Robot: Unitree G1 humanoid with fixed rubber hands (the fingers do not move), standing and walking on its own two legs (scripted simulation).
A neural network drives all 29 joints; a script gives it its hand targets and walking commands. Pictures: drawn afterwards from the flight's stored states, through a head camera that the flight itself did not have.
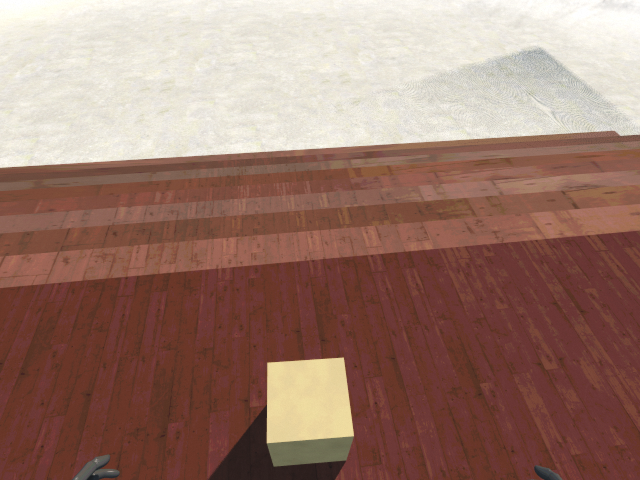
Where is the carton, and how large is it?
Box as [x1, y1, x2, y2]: [267, 358, 353, 466]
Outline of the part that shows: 343,358 267,363 267,445 274,466 346,459 353,437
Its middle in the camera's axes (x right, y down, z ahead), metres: -0.03 +0.49 +1.08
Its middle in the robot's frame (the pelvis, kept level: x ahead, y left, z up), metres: +0.41 +0.03 -0.66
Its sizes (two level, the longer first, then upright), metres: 0.210 0.200 0.250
